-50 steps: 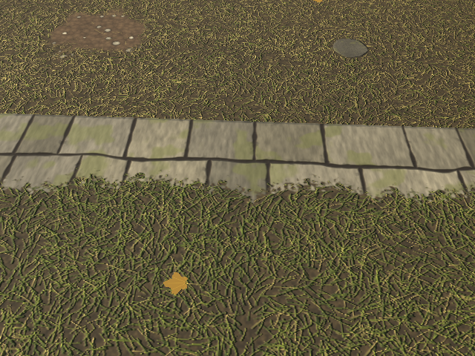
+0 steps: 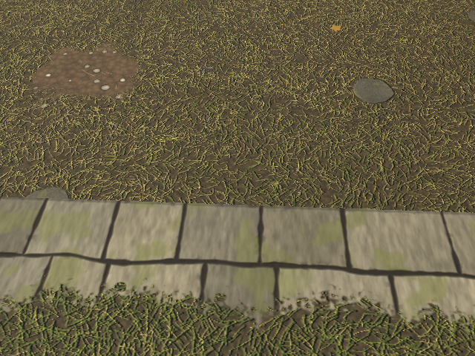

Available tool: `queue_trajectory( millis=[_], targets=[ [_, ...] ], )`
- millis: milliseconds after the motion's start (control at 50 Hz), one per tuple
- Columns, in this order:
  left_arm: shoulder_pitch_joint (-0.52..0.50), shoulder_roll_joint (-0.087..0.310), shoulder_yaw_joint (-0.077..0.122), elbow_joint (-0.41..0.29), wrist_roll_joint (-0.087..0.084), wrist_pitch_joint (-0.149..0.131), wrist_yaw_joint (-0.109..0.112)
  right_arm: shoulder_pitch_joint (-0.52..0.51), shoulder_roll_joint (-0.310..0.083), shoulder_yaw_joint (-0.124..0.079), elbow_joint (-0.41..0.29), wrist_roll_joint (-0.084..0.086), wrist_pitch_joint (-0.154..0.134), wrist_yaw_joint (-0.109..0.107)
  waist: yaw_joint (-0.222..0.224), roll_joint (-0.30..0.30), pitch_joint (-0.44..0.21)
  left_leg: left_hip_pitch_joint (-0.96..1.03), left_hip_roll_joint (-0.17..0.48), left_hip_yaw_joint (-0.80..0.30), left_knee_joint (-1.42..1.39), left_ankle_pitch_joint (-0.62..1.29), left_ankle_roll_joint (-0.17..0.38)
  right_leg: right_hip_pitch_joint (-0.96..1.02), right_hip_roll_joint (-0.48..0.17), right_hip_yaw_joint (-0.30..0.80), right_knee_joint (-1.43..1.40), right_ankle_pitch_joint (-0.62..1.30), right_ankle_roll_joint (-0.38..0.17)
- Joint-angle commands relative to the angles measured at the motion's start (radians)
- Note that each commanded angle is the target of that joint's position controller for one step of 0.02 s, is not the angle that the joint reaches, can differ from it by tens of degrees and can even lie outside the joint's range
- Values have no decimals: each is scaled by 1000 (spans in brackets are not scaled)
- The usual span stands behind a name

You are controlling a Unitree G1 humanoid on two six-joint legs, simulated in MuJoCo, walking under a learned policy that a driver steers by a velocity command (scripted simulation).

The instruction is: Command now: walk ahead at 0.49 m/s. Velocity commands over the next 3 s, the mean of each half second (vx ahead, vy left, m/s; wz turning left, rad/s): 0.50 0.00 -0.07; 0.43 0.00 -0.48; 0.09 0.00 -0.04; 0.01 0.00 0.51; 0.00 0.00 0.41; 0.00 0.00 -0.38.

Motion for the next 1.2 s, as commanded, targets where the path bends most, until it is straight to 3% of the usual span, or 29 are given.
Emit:
queue_trajectory(
  millis=[20,100,200,240,280,300,320,340,360,400,420,440,480,500,580,700,820,880,900,920,940,960,980,1000,1020,1040,1120,1160,1200],
  targets=[
    [-18,149,26,-55,-4,-9,22,-4,-46,-13,-42,-10,-1,3,-35,-80,35,-61,22,-15,-155,166,-22,-10,-281,200,-180,120,-155],
    [45,161,28,-36,-16,-3,29,-140,-26,-3,-77,-3,-11,16,11,-89,58,-16,-27,35,-373,293,-23,33,-259,135,-178,117,-125],
    [103,174,38,1,-23,18,33,-241,-37,4,-125,7,-22,45,30,-102,87,-41,-51,34,-490,200,8,197,-326,140,-101,157,-114],
    [82,188,45,0,-25,27,38,-206,-64,-4,-127,9,-29,53,-4,-120,63,32,-72,48,-517,124,34,237,-345,141,-44,272,-94],
    [34,190,44,-11,-25,38,38,-10,-120,-36,-72,5,-33,50,-115,-131,-55,316,-142,107,-541,100,73,211,-294,91,182,581,-58],
    [32,158,30,-25,-17,39,39,179,-181,-62,-18,-1,-32,42,-184,-89,-183,605,-82,39,-505,116,116,65,-238,48,430,508,-24],
    [132,62,2,-43,-8,24,30,313,-279,-85,6,-22,-25,35,-154,132,-326,985,174,-393,-550,-11,255,-327,-88,16,830,98,46],
    [139,45,-8,-30,-23,-2,24,320,-229,-65,8,-15,-24,39,-152,228,-413,1073,267,-714,-724,-114,311,-510,-7,167,1031,-426,49],
    [63,135,16,-45,-56,-17,21,246,-163,-46,-3,-6,-28,39,-153,153,-281,971,238,-583,-731,-159,253,-611,-67,230,1114,-394,25],
    [-43,146,24,-71,-52,-13,33,90,-86,-22,-33,-16,-35,40,-93,19,-105,664,169,-308,-783,-63,178,-570,-174,186,1018,-213,8],
    [65,22,-26,-24,121,-16,0,155,24,8,1,-111,-46,9,-72,38,0,547,127,-242,-844,-103,186,-515,-182,248,972,-116,-23],
    [90,-22,-25,-9,127,-9,-20,167,41,12,6,-117,-43,3,-47,52,33,499,119,-198,-867,-66,183,-505,-181,249,948,-67,-29],
    [68,32,-12,-3,66,-7,-53,167,32,12,8,-112,-52,13,-47,38,20,515,109,-97,-893,-16,191,-552,-167,249,923,9,-40],
    [36,42,-11,-13,56,-6,-64,176,25,14,12,-117,-58,19,-47,31,20,526,115,-62,-903,30,195,-593,-166,258,906,64,-40],
    [-108,32,-26,-65,55,3,-62,231,18,28,30,-146,-64,36,-53,2,28,556,110,104,-913,273,213,-677,-171,238,725,274,-13],
    [-244,13,-36,-131,51,41,-60,375,4,40,75,-124,-71,46,-69,16,68,648,117,222,-900,505,188,-608,-155,117,456,354,12],
    [-342,42,-14,-177,46,54,-56,429,-44,6,101,-102,-44,34,-58,26,96,926,155,265,-815,729,151,-590,-94,61,276,94,-25],
    [-209,119,20,-154,11,20,-35,387,-103,-23,56,-87,-42,7,24,40,-6,816,107,325,-563,1110,56,-241,17,-19,212,221,-78],
    [-47,166,36,-120,8,6,-14,420,-60,-6,33,-98,-48,8,47,-8,-201,569,69,321,-322,987,-36,184,-28,68,372,492,-182],
    [201,240,58,-77,20,8,14,432,12,34,-50,-120,-62,22,112,-190,-471,139,-49,254,52,284,-170,710,-282,501,336,660,-431],
    [331,253,57,-32,48,19,24,260,-61,14,-89,-80,-51,64,170,-109,-557,38,-174,94,296,-502,-158,775,-432,751,175,873,-456],
    [253,305,94,-25,49,-13,29,92,-51,7,-152,-59,-43,66,156,-14,-297,-63,-118,-36,310,-499,-111,562,-391,606,149,845,-340],
    [91,273,99,-60,17,-25,33,89,-87,-3,-148,-80,-37,42,88,-52,-142,-32,-50,-50,268,-512,-101,312,-349,488,117,770,-322],
    [-24,203,75,-88,6,-29,32,168,-99,-13,-140,-106,-31,13,-1,-74,-104,66,-22,-46,188,-483,-88,120,-294,426,68,699,-315],
    [-87,171,62,-114,-6,-34,23,220,-32,2,-135,-105,-30,-3,-59,-96,-61,173,-13,-32,109,-424,-78,-61,-266,389,25,683,-306],
    [-84,165,59,-130,1,-27,8,249,4,11,-134,-97,-29,-15,-92,-86,-63,261,-30,-15,86,-368,-81,-165,-253,380,-17,678,-306],
    [-165,241,85,-215,21,-49,-34,301,-45,8,-95,-50,8,13,-116,-83,-90,332,-71,62,17,-107,-123,-305,-188,255,-37,598,-226],
    [-179,197,68,-227,21,-56,-41,265,-39,15,-88,-61,30,37,-112,-87,-74,371,-36,50,-91,-27,-145,-344,-178,231,-17,503,-168],
    [-186,147,45,-223,-3,-52,-55,224,-34,25,-78,-64,37,61,-102,-87,-52,399,8,22,-258,39,-158,-330,-194,253,29,343,-118]
  ],
)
